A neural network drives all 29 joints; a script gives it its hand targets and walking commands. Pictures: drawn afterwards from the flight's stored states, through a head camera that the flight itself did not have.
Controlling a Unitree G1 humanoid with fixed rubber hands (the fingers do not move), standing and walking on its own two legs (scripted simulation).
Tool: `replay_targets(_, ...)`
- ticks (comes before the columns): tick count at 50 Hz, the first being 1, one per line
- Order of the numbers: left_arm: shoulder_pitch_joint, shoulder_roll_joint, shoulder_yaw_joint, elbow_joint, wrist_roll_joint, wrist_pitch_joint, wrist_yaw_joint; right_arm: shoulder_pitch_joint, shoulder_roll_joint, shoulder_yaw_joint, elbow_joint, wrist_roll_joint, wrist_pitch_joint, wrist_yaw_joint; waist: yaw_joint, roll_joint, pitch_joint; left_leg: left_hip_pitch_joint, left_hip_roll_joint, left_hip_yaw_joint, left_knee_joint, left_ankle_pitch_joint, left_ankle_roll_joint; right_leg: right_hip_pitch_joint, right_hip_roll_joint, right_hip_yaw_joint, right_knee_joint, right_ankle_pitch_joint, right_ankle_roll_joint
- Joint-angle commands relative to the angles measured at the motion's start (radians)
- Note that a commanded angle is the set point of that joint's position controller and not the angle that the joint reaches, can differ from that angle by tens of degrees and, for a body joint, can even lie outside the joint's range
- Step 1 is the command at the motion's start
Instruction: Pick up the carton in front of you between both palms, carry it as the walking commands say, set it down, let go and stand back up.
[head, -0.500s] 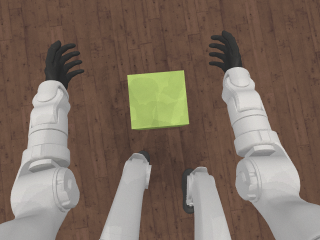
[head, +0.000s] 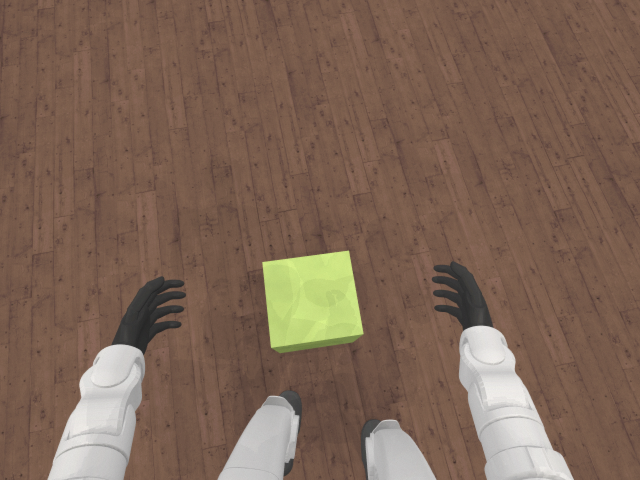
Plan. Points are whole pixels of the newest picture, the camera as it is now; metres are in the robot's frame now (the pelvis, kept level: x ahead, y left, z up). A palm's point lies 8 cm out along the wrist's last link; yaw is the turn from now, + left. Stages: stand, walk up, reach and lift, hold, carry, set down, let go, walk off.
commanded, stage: let go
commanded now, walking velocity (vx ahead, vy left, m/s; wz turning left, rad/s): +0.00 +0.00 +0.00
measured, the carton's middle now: (311, 305) +0.40 +0.05 -0.60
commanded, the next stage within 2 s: stand in 0.82 s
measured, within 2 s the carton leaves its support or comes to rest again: neither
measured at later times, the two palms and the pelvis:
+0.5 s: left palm (162, 402) +0.19 +0.19 -0.02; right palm (609, 423) +0.21 -0.28 -0.02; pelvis +0.04 -0.05 +0.05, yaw +2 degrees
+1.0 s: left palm (104, 414) +0.18 +0.25 -0.04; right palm (619, 451) +0.18 -0.29 -0.03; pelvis +0.04 -0.02 +0.04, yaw +1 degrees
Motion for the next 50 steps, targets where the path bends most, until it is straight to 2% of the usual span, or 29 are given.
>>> replay_targets(1,0.091,0.063,-0.02,-0.115,-0.019,-0.035,0.02,0.057,-0.09,-0.004,-0.078,0.008,-0.044,0.023,-0.004,0.072,-0.49,0.803,0.027,-0.034,-0.091,0.464,-0.054,0.03,0.063,-0.109,-0.137,0.106,-0.032)
replay_targets(7,0.285,0.048,-0.062,-0.17,-0.024,-0.059,0.052,0.234,-0.13,0.014,-0.089,0.024,-0.085,0.061,-0.025,0.064,-0.34,0.91,0.02,-0.027,-0.199,0.533,-0.057,0.264,0.053,-0.1,-0.27,0.205,-0.04)
replay_targets(15,0.381,0.064,-0.085,-0.187,-0.02,-0.038,0.057,0.394,-0.157,0.055,-0.143,0.053,-0.072,0.099,-0.07,-0.042,-0.106,0.918,-0.017,0.019,-0.349,0.36,-0.051,0.564,0.018,-0.07,-0.414,0.33,-0.027)
replay_targets(20,0.375,0.083,-0.072,-0.177,-0.005,0.007,0.051,0.42,-0.173,0.077,-0.18,0.074,-0.03,0.12,-0.076,-0.063,0.017,0.96,-0.041,0.038,-0.367,0.258,-0.044,0.575,-0.013,-0.052,-0.461,0.292,-0.026)
replay_targets(24,0.38,0.089,-0.06,-0.176,0.009,0.043,0.048,0.425,-0.178,0.092,-0.202,0.092,0.004,0.13,-0.07,-0.048,0.068,0.995,-0.051,0.048,-0.357,0.241,-0.043,0.572,-0.029,-0.04,-0.478,0.296,-0.023)
replay_targets(28,0.384,0.088,-0.053,-0.174,0.019,0.065,0.048,0.42,-0.183,0.095,-0.208,0.097,0.028,0.134,-0.064,-0.031,0.08,0.993,-0.05,0.05,-0.353,0.252,-0.038,0.604,-0.025,-0.038,-0.466,0.342,-0.014)
replay_targets(33,0.38,0.083,-0.056,-0.182,0.02,0.074,0.049,0.43,-0.188,0.082,-0.203,0.084,0.043,0.132,-0.076,-0.035,0.069,1.0,-0.044,0.045,-0.353,0.281,-0.034,0.638,-0.009,-0.043,-0.446,0.404,-0.006)
replay_targets(34,0.354,0.118,-0.05,-0.237,0.043,0.122,0.073,0.491,-0.179,0.084,-0.14,0.089,0.016,0.11,-0.074,-0.024,0.018,0.962,-0.073,0.057,-0.326,0.255,-0.043,0.698,-0.011,-0.044,-0.412,0.519,-0.005)
replay_targets(35,0.37,0.109,-0.063,-0.22,0.035,0.132,0.084,0.469,-0.186,0.082,-0.162,0.091,0.01,0.101,-0.09,-0.047,0.013,0.946,-0.072,0.052,-0.326,0.247,-0.037,0.694,-0.009,-0.042,-0.396,0.55,-0.002)
replay_targets(36,0.372,0.104,-0.067,-0.224,0.029,0.136,0.091,0.462,-0.186,0.09,-0.162,0.094,0.008,0.097,-0.083,-0.045,0.011,0.93,-0.071,0.05,-0.325,0.248,-0.035,0.694,-0.009,-0.044,-0.389,0.556,-0.002)
replay_targets(41,0.379,0.088,-0.082,-0.23,0.014,0.154,0.106,0.446,-0.2,0.084,-0.166,0.09,0.008,0.093,-0.077,-0.032,0.035,0.927,-0.056,0.039,-0.321,0.264,-0.04,0.661,0.005,-0.063,-0.389,0.466,-0.015)
replay_targets(42,0.345,0.206,-0.054,-0.105,0.03,0.086,0.139,0.432,-0.312,0.062,-0.003,0.027,-0.005,0.063,-0.065,-0.129,0.073,0.793,0.062,-0.002,-0.296,0.258,-0.049,0.624,-0.039,-0.043,-0.374,0.277,-0.01)
replay_targets(43,0.369,0.197,-0.059,-0.096,0.04,0.055,0.146,0.45,-0.332,0.055,0.001,0.03,-0.016,0.052,-0.082,-0.102,0.057,0.785,0.066,-0.017,-0.302,0.208,-0.042,0.64,-0.043,-0.023,-0.383,0.196,-0.016)
replay_targets(45,0.361,0.175,-0.065,-0.072,0.044,0.018,0.144,0.432,-0.325,0.058,0.043,0.031,-0.037,0.049,-0.087,-0.033,0.062,0.755,0.07,-0.033,-0.327,0.096,-0.034,0.623,-0.046,-0.003,-0.387,0.094,-0.032)
replay_targets(47,0.355,0.176,-0.063,-0.041,0.044,-0.002,0.139,0.401,-0.324,0.058,0.073,0.036,-0.052,0.052,-0.083,0.019,0.043,0.736,0.079,-0.052,-0.347,0.068,-0.025,0.647,-0.044,-0.003,-0.366,0.116,-0.039)
replay_targets(50,0.364,0.191,-0.061,0.004,0.043,-0.02,0.138,0.381,-0.33,0.057,0.109,0.041,-0.063,0.055,-0.078,0.034,0.016,0.743,0.09,-0.063,-0.342,0.147,-0.016,0.675,-0.051,0.001,-0.355,0.182,-0.037)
